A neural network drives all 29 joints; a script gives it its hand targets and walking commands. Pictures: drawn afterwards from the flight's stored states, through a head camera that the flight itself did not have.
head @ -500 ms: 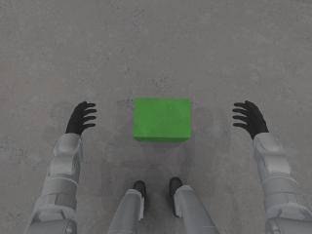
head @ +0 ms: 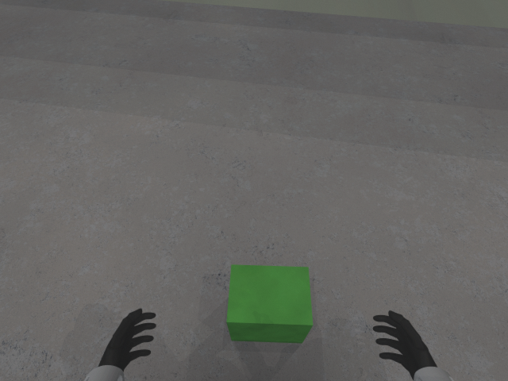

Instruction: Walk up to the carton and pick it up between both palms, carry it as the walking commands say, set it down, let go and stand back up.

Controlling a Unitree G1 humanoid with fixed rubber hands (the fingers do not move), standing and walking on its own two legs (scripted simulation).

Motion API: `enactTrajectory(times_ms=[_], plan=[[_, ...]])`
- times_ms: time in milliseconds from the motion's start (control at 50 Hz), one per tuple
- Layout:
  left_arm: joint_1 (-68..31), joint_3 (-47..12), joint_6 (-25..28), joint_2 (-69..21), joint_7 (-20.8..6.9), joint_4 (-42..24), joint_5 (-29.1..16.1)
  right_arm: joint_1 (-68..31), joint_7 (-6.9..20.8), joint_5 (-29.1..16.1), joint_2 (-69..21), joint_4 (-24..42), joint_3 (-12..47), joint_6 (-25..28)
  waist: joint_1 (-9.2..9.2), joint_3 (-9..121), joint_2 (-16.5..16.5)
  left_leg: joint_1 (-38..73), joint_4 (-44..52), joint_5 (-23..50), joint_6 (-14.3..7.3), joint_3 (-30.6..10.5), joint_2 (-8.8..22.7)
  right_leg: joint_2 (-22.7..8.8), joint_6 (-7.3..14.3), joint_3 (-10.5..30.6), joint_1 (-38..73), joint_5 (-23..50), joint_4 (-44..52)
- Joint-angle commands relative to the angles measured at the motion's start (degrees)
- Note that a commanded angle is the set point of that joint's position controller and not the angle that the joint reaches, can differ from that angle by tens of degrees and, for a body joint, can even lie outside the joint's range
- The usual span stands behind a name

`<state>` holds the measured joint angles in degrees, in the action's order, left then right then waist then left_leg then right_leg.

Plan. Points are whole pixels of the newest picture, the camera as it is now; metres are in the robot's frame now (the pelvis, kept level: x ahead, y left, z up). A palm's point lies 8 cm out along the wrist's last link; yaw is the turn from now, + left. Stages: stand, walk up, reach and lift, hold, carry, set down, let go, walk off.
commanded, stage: let go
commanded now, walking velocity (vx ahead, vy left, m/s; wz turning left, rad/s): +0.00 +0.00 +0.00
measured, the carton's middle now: (268, 305) +0.42 -0.03 -0.64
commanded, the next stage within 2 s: stand in 0.36 s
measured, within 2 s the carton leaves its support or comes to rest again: neither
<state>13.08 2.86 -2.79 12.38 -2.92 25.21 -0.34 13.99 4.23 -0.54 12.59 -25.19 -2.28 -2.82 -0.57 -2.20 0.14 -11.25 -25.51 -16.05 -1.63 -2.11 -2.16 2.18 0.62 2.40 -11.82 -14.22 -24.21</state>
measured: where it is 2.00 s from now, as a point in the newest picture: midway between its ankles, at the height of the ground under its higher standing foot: outside the picture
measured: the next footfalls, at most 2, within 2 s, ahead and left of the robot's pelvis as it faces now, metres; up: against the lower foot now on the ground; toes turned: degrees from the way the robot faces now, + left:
none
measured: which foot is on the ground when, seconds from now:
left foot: down 0.00-1.00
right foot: down 0.00-1.00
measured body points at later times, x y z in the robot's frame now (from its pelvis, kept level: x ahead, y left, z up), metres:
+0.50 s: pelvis -0.01 +0.00 +0.00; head -0.01 +0.00 +0.44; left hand +0.15 +0.27 -0.09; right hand +0.15 -0.27 -0.09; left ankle -0.03 +0.10 -0.74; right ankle -0.02 -0.11 -0.74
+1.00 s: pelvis +0.01 -0.01 +0.00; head +0.00 -0.01 +0.45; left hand +0.13 +0.29 -0.10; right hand +0.14 -0.30 -0.10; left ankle -0.03 +0.10 -0.74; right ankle -0.02 -0.12 -0.74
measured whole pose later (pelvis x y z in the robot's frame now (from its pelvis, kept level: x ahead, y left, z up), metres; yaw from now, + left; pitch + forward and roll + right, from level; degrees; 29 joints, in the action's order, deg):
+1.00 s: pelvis +0.01 -0.01 +0.00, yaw +1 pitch -1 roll +0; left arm 9.9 1.1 -0.1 19.7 1.4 47.7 1.9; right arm 9.2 -1.2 1.5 20.3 -47.3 -1.0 0.0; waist 0.1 -0.1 0.4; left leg -6.7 -24.3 -16.4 -1.2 -2.2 -2.0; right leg 1.8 1.0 1.5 -7.6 -15.4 -24.2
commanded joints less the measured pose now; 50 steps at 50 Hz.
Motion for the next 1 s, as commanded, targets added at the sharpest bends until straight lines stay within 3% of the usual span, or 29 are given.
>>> enactTrajectory(times_ms=[0,120,340,360,440,540,600,980], plan=[[-1.9,0.7,-1.0,4.6,-0.5,-6.5,-0.3,-3.4,0.3,0.2,5.5,6.4,-1.0,-0.9,0.69,2.1,2.0,1.4,4.8,11.1,3.2,0.4,1.2,0.1,-0.4,-1.2,7.7,9.6,2.4],[-2.2,1.0,-4.1,4.7,-0.9,-7.0,0.8,-3.8,0.3,1.8,5.7,6.8,-1.9,-4.3,-0.03,-2.2,0.2,2.9,5.0,9.3,2.8,1.0,0.9,0.5,-0.6,-1.6,8.8,8.0,2.0],[-2.3,0.9,-4.0,5.1,0.5,-6.0,1.0,-3.8,-1.3,1.7,5.9,8.2,-1.3,-8.4,0.7,0.3,0.3,7.4,1.8,16.7,2.2,0.6,1.2,0.5,-0.9,-1.9,7.7,11.2,-0.2],[-2.6,2.5,-2.1,12.2,2.8,1.5,2.2,-5.8,-3.9,2.5,11.6,0.3,-2.9,-4.4,1.41,0.1,0.9,-1.1,1.4,8.8,2.9,-1.1,3.5,-3.5,-2.3,-0.2,1.4,5.9,0.2],[-3.0,2.1,0.8,11.6,3.7,4.6,3.2,-5.9,-4.8,3.3,11.5,-3.6,-2.6,0.7,0.91,0.3,1.4,-2.2,3.6,-3.0,1.7,-4.8,4.9,-4.1,-1.1,2.3,-0.9,-1.9,0.9],[-3.4,1.7,2.2,12.9,3.4,8.3,2.9,-5.9,-4.6,2.6,12.8,-7.8,-2.3,2.1,0.63,4.4,0.3,1.6,1.4,10.4,1.7,-4.4,5.3,-5.1,-0.8,3.3,1.3,9.2,0.3],[-3.2,1.4,2.5,13.8,3.8,10.4,2.8,-5.7,-5.0,2.5,14.0,-10.0,-2.0,2.5,0.53,5.4,0.3,3.1,1.1,14.6,1.8,-4.5,5.7,-5.5,-0.6,3.5,2.1,12.5,0.1],[-4.6,0.3,3.4,16.4,4.6,20.2,2.2,-6.5,-5.7,2.0,16.6,-19.6,-0.7,3.6,0.7,4.7,0.1,4.8,3.7,19.4,1.4,-5.6,6.8,-7.0,0.0,4.8,5.6,17.6,2.4]])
